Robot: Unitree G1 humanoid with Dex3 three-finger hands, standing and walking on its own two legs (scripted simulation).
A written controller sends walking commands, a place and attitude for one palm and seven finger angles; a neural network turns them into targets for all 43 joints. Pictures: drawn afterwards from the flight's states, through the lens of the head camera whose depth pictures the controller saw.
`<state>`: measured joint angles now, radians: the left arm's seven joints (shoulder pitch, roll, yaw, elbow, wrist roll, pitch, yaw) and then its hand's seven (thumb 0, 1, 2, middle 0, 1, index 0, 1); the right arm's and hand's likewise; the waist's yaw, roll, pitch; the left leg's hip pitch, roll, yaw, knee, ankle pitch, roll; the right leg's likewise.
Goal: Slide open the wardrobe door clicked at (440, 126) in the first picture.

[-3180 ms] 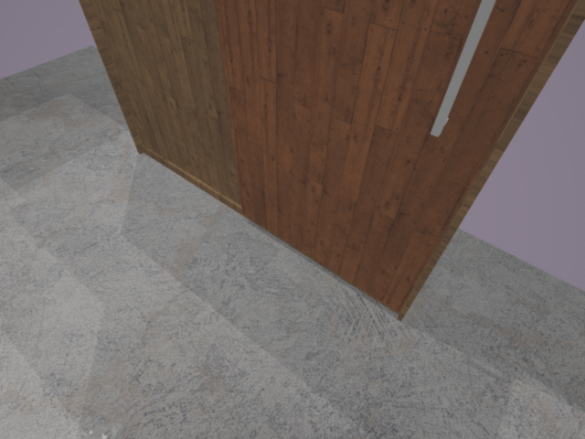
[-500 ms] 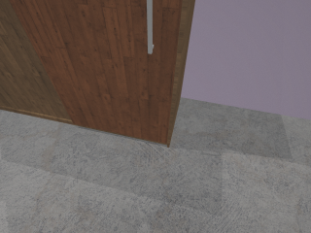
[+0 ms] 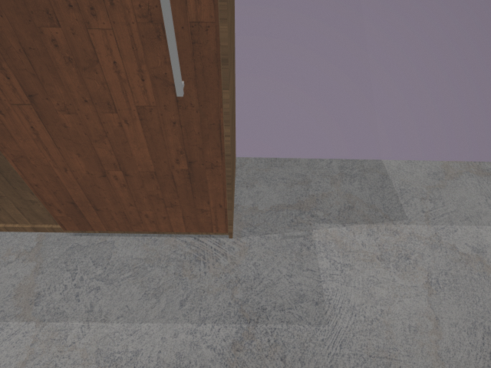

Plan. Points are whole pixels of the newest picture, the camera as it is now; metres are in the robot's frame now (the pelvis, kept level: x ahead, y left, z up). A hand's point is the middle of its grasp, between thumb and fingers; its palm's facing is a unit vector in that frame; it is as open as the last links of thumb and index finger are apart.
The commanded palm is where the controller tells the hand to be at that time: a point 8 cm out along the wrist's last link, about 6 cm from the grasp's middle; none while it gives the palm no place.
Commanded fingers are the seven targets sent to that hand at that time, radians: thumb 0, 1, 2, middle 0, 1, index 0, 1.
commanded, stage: take the last steps up to it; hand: right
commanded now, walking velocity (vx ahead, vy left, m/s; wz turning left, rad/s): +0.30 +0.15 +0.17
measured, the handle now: (172, 35) +0.79 +0.18 +0.18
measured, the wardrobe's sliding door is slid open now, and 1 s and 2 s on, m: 0.00 0.00 0.00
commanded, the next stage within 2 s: come to a stop and stand still in 0.80 s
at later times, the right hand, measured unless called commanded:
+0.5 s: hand (310, 325) +0.25 -0.14 -0.19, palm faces -0.11 +0.97 -0.21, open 7.4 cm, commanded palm none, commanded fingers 0.00 -0.90 -0.90 0.20 0.30 0.20 0.30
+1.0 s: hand (262, 278) +0.36 -0.04 -0.20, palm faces -0.06 +0.99 -0.09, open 7.4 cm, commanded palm none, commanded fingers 0.00 -0.90 -0.90 0.20 0.30 0.20 0.30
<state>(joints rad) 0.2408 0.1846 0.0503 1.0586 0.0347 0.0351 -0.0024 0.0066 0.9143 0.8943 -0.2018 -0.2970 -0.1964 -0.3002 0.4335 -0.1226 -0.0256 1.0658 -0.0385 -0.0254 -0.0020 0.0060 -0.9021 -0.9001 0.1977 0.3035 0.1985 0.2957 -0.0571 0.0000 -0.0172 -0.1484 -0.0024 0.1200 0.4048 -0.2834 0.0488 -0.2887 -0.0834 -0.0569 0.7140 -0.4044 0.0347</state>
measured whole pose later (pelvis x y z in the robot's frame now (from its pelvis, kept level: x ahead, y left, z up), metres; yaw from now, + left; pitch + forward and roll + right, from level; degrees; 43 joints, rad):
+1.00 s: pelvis +0.33 +0.12 -0.01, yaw +7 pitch -1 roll +2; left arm 0.20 0.11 0.03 1.00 0.03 -0.04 0.04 -0.01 0.93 0.89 -0.20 -0.30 -0.20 -0.30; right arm 0.29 -0.16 -0.05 1.07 -0.02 0.01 0.00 0.01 -0.91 -0.90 0.20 0.30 0.20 0.30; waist -0.01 0.05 0.01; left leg -0.29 -0.04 0.10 0.84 -0.49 0.02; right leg -0.29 -0.08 -0.18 0.63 -0.33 -0.06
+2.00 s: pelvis +0.32 +0.12 +0.01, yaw +6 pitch +1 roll +2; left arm 0.34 0.12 0.00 1.06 0.03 0.00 0.03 0.00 0.91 0.89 -0.20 -0.30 -0.20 -0.30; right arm 0.30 -0.23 -0.07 1.07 -0.03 0.05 0.00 0.01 -0.91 -0.90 0.19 0.30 0.20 0.30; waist -0.01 0.05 -0.02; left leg -0.43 0.01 -0.01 0.87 -0.30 -0.05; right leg -0.11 -0.02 -0.04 0.37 -0.27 -0.03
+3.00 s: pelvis +0.34 +0.18 +0.00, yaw +5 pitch +0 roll +0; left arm 0.27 0.15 0.02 1.09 0.02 0.00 0.03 0.01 0.92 0.89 -0.20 -0.30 -0.20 -0.30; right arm 0.33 -0.14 -0.01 1.13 -0.02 -0.02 -0.03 0.00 -0.91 -0.90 0.20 0.30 0.20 0.30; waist -0.01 -0.02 0.04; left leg -0.19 -0.02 0.11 0.45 -0.26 0.04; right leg -0.16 -0.08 -0.05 0.47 -0.30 0.05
